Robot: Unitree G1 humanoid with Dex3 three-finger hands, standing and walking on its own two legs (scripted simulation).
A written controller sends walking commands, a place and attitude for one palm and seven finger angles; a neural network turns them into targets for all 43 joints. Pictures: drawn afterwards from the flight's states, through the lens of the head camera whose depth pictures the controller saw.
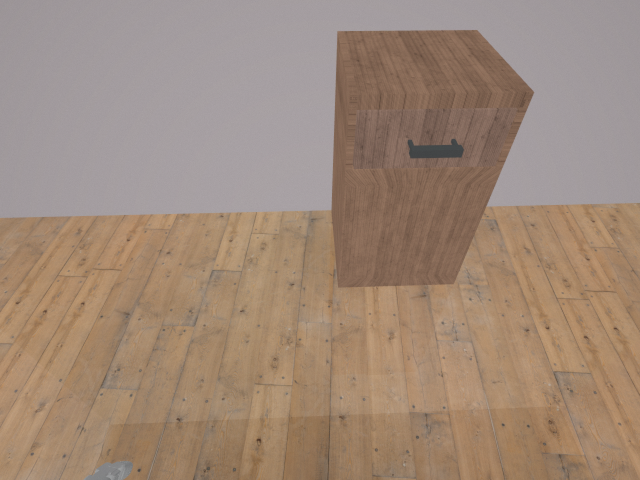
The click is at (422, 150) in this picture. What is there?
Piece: drawer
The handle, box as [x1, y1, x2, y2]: [408, 139, 463, 157]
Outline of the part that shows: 463,149 461,145 457,144 455,139 451,140 451,145 416,146 413,145 411,140 408,140 410,148 410,157 458,157 461,156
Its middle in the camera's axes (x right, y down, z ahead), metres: +0.30 -0.25 +1.04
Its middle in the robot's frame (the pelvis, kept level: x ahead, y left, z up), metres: +0.95 -0.26 -0.10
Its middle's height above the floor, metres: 0.67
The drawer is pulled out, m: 0.00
